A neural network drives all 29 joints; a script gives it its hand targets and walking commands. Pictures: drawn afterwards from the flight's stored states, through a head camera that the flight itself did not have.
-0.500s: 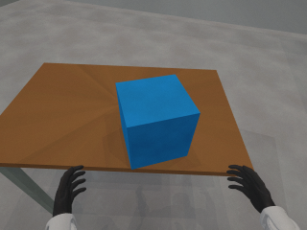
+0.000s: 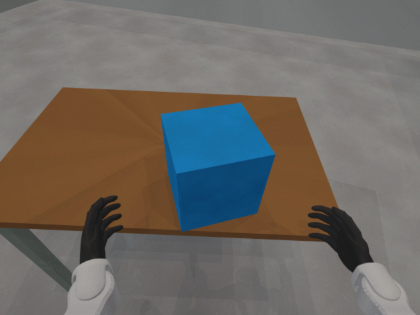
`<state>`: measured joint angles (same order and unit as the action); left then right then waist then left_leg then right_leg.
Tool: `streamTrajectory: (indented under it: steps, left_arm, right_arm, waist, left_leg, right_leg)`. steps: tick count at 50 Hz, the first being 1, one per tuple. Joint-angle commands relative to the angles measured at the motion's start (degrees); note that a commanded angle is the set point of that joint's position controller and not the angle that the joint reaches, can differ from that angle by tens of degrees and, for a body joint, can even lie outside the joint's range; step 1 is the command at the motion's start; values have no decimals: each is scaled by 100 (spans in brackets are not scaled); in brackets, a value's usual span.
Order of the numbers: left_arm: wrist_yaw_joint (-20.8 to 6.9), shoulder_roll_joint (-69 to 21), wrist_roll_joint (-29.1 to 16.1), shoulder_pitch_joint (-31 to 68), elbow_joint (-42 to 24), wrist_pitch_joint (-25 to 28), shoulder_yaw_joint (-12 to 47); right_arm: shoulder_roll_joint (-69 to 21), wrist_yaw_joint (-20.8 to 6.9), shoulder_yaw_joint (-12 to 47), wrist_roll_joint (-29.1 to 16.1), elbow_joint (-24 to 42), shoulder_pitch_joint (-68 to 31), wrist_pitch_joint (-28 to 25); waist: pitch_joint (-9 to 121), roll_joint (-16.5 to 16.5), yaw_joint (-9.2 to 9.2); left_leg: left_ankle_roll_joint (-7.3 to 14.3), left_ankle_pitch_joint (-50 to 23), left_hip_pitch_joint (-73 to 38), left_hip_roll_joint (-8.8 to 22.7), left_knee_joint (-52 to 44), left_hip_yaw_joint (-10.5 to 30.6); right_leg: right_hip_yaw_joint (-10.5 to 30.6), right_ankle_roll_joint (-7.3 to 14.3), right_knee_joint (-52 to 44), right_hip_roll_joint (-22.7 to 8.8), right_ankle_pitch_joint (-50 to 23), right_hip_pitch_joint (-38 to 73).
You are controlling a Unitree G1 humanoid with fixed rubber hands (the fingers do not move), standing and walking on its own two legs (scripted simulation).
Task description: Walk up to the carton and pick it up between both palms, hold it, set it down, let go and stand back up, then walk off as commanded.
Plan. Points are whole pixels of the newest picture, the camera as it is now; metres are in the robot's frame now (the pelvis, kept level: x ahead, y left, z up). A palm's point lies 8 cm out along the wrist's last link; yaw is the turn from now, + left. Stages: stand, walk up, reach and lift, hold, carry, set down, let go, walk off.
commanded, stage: reach and lift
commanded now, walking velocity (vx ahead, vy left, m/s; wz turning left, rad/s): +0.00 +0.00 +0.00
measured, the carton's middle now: (211, 166) +0.45 +0.01 +0.02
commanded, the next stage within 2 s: none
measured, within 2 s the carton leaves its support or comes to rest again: neither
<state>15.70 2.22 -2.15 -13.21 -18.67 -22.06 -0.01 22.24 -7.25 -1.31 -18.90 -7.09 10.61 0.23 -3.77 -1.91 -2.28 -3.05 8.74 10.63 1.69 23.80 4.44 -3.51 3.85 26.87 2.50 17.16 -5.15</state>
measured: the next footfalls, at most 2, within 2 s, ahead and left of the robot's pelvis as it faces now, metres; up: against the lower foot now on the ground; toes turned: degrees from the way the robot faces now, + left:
none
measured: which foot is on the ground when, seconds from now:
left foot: down 0.00-1.00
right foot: down 0.00-1.00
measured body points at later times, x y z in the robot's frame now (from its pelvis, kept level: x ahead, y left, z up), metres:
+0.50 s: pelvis +0.00 +0.00 +0.00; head +0.00 +0.00 +0.45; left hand +0.28 +0.19 +0.11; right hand +0.32 -0.21 +0.09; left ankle +0.05 +0.16 -0.74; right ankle -0.02 -0.07 -0.74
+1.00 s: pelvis -0.01 +0.00 +0.00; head -0.01 +0.01 +0.45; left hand +0.32 +0.20 +0.14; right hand +0.39 -0.18 +0.12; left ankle +0.05 +0.16 -0.74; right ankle -0.02 -0.07 -0.74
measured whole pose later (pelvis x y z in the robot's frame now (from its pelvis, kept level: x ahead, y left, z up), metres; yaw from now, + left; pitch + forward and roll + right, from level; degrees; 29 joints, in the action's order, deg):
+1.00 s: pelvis -0.01 +0.00 +0.00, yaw +0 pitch -4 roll +1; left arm 16.3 1.7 -2.2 22.5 -4.8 -43.6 -3.8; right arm 22.6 -0.5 1.6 -21.4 -28.3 -28.6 15.8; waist -3.8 -1.9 -6.3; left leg -3.0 7.4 10.7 1.8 22.2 4.2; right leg -3.3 3.8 26.5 2.5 16.4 -5.9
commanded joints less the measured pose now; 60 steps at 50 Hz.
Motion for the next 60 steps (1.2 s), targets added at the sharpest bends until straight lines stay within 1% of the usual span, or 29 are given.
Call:
streamTrajectory:
  steps: [1, 8, 9, 11, 14, 18, 19, 25, 27, 28, 30, 34, 35, 36, 37, 38, 40, 42, 44, 47, 48, 50, 52, 53, 54, 55, 56, 58, 60]
  left_arm:
    - [146, -3, -331, 1330, -1257, -99, 446]
    - [77, 54, -173, 1855, -1454, -702, 120]
    - [78, -72, -132, 1329, -1373, -838, 68]
    - [44, 71, -91, 2207, -1096, -922, -188]
    - [41, 24, -276, 2366, -1569, -1138, -75]
    - [25, 14, -43, 2225, -1265, -1348, -678]
    - [-18, 120, -41, 2971, -1124, -1375, -573]
    - [72, 52, 73, 3229, -1054, -1730, -946]
    - [19, -12, 82, 3674, -511, -1891, -993]
    - [25, 87, 0, 3801, -649, -1875, -1077]
    - [22, 40, 102, 3750, -582, -1890, -1015]
    - [-8, 41, -14, 4435, -234, -1910, -964]
    - [46, 154, -52, 4557, -429, -1902, -986]
    - [33, 118, -92, 4756, -136, -1933, -936]
    - [94, -3, -57, 4701, -369, -1944, -787]
    - [67, 62, -23, 4679, 50, -2037, -927]
    - [34, 128, -61, 4955, 130, -1995, -915]
    - [97, 161, -76, 5378, 367, -1943, -938]
    - [157, 267, -117, 5253, 39, -1943, -891]
    - [211, 365, -256, 6301, 719, -1868, -847]
    - [191, 522, -352, 6333, 881, -1875, -990]
    - [176, 422, -310, 6272, 857, -1874, -985]
    - [128, 453, -306, 6209, 1023, -1888, -1106]
    - [108, 317, -197, 5691, 850, -1924, -1075]
    - [47, 339, -121, 6412, 1174, -1908, -1125]
    - [62, 427, 65, 6024, 823, -1943, -1265]
    - [2, 266, 133, 5927, 1059, -1953, -1221]
    - [-1, 489, 31, 6577, 1177, -1882, -1361]
    - [-6, 582, -76, 6744, 975, -1756, -1325]
  right_arm:
    - [1193, 203, -193, -563, 1130, -1911, 15]
    - [1395, 366, 65, -614, 657, -2529, 431]
    - [1454, 375, -23, -638, 857, -2307, 423]
    - [1327, 469, 156, -619, 829, -3094, 525]
    - [1345, 511, 59, -664, 871, -3220, 656]
    - [1286, 660, 216, -674, 569, -2993, 779]
    - [1256, 710, 324, -748, 525, -3807, 812]
    - [1313, 762, 405, -811, 465, -4376, 977]
    - [1424, 823, 176, -703, -138, -4636, 1102]
    - [1283, 840, 304, -738, 113, -4868, 1078]
    - [1255, 817, 478, -818, -475, -4788, 1124]
    - [1289, 791, 327, -676, -541, -5531, 1186]
    - [1342, 748, 386, -773, -519, -5740, 1158]
    - [1261, 758, 408, -764, -789, -5863, 1200]
    - [1378, 706, 255, -736, -788, -5652, 1186]
    - [1451, 705, 303, -689, -1163, -5858, 1295]
    - [1325, 679, 248, -619, -1143, -5960, 1300]
    - [1426, 597, 245, -643, -1587, -6449, 1364]
    - [1405, 559, 249, -716, -1295, -6363, 1284]
    - [1279, 565, 234, -615, -1411, -7351, 1304]
    - [1306, 583, 312, -627, -1385, -7447, 1320]
    - [1328, 659, 227, -492, -1510, -7264, 1315]
    - [1389, 666, 461, -669, -1498, -7471, 1341]
    - [1541, 672, 356, -609, -1608, -7001, 1355]
    - [1464, 695, 503, -697, -1858, -7657, 1382]
    - [1569, 692, 496, -725, -2170, -7257, 1391]
    - [1571, 741, 435, -612, -2436, -7228, 1400]
    - [1436, 744, 637, -778, -2273, -7951, 1386]
    - [1457, 766, 604, -802, -1957, -8132, 1287]
  waist:
    - [1019, -483, -79]
    - [1220, -215, 11]
    - [1169, -316, -94]
    - [1113, -348, -234]
    - [1306, -227, -48]
    - [1220, -364, -159]
    - [1319, -291, -212]
    - [1464, -388, -444]
    - [1258, -386, -202]
    - [1510, -360, -392]
    - [1434, -168, -372]
    - [1728, -401, -235]
    - [1870, -268, -426]
    - [1860, -177, -403]
    - [1823, -141, -199]
    - [1549, -165, -398]
    - [1610, -276, -318]
    - [1571, -185, -469]
    - [2082, -56, -520]
    - [1957, -203, -565]
    - [2018, -543, -658]
    - [2291, -357, -552]
    - [2620, -550, -700]
    - [2793, -446, -608]
    - [2722, -251, -685]
    - [2756, -146, -640]
    - [2609, -65, -539]
    - [2889, -263, -726]
    - [3169, -245, -676]
  left_leg:
    - [394, -551, -1123, -47, -730, -415]
    - [346, -1303, -1446, -31, -668, -394]
    - [356, -1338, -1367, -6, -676, -350]
    - [353, -925, -1022, -77, -692, -450]
    - [327, -1266, -1040, -73, -623, -414]
    - [284, -1318, -918, -100, -709, -391]
    - [329, -1190, -852, -103, -717, -397]
    - [348, -1241, -717, -93, -737, -426]
    - [321, -846, -722, -87, -780, -445]
    - [309, -1002, -634, -124, -734, -454]
    - [297, -1053, -592, -131, -730, -468]
    - [337, -868, -627, -101, -678, -388]
    - [317, -986, -547, -88, -659, -433]
    - [332, -973, -497, -125, -612, -478]
    - [304, -1010, -565, -100, -622, -499]
    - [318, -916, -610, -79, -647, -485]
    - [336, -888, -411, -67, -589, -571]
    - [321, -722, -463, -27, -630, -471]
    - [317, -1047, -498, -27, -481, -458]
    - [358, -403, -7, -22, -469, -490]
    - [428, -456, 116, -31, -444, -546]
    - [352, -585, 29, -70, -486, -541]
    - [347, -986, 67, -69, -427, -512]
    - [310, -1240, -199, -49, -434, -490]
    - [268, -1109, -185, -56, -456, -511]
    - [221, -1415, -301, -40, -446, -540]
    - [200, -1399, -230, -75, -505, -483]
    - [239, -1193, 7, -131, -489, -582]
    - [211, -1230, 139, -129, -429, -573]
  right_leg:
    - [1002, -414, -1194, -395, -974, -978]
    - [922, -414, -1101, -294, -2167, -559]
    - [960, -409, -1099, -278, -2192, -511]
    - [1064, -545, -1091, -380, -1933, -582]
    - [1031, -494, -1011, -359, -2267, -353]
    - [1146, -628, -937, -494, -3171, 33]
    - [1142, -652, -880, -480, -3120, -109]
    - [1022, -586, -824, -353, -2953, 57]
    - [1047, -637, -890, -360, -2720, -132]
    - [1129, -685, -851, -440, -2889, 43]
    - [1082, -688, -766, -401, -3263, 125]
    - [1050, -645, -801, -353, -2769, -108]
    - [1038, -635, -776, -342, -2719, -54]
    - [1068, -635, -768, -354, -2769, -42]
    - [980, -613, -736, -263, -2633, -148]
    - [957, -589, -814, -198, -2366, -346]
    - [1060, -583, -851, -282, -2103, -261]
    - [957, -524, -887, -187, -1679, -535]
    - [1035, -472, -777, -173, -1992, -267]
    - [1127, -487, -781, -263, -1040, -524]
    - [1212, -605, -740, -307, -1385, -446]
    - [1196, -634, -653, -352, -2099, -109]
    - [1186, -665, -552, -286, -2893, 375]
    - [1118, -665, -529, -249, -3261, 415]
    - [1046, -664, -595, -230, -3010, 133]
    - [980, -695, -491, -207, -3763, 361]
    - [946, -711, -485, -176, -3913, 339]
    - [964, -752, -461, -193, -3715, 463]
    - [1029, -786, -372, -218, -4106, 540]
